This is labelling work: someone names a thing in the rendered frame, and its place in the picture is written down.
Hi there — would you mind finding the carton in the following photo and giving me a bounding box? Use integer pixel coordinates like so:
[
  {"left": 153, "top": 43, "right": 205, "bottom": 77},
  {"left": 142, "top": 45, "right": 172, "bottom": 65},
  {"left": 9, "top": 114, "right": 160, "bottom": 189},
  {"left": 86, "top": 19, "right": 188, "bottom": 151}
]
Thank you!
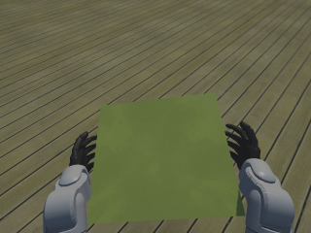
[{"left": 86, "top": 92, "right": 246, "bottom": 224}]

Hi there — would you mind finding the right robot forearm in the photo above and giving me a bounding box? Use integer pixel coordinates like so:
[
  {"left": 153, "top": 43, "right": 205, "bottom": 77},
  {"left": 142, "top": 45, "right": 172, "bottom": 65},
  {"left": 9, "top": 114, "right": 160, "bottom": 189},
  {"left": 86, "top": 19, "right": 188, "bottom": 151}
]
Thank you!
[{"left": 238, "top": 158, "right": 295, "bottom": 233}]

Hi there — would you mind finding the left robot forearm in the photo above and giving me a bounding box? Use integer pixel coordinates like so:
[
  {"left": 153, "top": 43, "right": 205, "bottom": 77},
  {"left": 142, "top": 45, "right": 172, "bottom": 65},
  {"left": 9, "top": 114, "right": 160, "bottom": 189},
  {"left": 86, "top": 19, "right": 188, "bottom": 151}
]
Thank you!
[{"left": 43, "top": 164, "right": 92, "bottom": 233}]

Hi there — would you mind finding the robot left hand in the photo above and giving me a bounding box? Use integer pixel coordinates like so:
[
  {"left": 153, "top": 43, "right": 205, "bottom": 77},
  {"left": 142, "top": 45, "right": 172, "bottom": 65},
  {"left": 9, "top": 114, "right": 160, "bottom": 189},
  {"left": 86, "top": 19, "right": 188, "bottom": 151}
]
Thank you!
[{"left": 69, "top": 131, "right": 97, "bottom": 172}]

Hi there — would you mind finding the robot right hand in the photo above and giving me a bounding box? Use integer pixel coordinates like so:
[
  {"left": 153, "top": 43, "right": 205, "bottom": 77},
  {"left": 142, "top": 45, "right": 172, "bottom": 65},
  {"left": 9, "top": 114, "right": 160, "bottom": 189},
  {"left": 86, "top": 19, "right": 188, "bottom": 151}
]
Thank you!
[{"left": 225, "top": 121, "right": 260, "bottom": 170}]

